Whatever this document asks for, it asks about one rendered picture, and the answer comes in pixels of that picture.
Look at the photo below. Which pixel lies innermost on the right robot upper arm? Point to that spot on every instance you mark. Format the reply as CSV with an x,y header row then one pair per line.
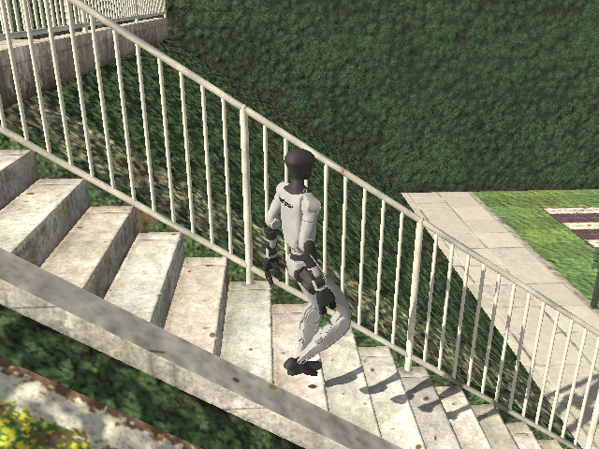
x,y
310,207

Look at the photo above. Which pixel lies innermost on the robot torso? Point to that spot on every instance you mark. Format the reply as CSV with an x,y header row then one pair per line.
x,y
291,216

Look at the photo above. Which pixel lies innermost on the right robot forearm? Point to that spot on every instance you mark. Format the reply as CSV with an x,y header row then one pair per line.
x,y
313,269

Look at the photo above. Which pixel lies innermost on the left robot hand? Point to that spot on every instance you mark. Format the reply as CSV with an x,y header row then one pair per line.
x,y
269,264

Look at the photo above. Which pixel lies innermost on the left robot forearm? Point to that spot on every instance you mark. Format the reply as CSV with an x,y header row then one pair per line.
x,y
271,243

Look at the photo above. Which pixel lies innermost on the left robot upper arm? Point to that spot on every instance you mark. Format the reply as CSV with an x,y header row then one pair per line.
x,y
272,219

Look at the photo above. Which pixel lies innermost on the robot head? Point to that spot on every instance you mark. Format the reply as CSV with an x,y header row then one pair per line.
x,y
300,165

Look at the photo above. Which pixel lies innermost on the right robot hand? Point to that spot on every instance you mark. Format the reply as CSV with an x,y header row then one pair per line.
x,y
325,298

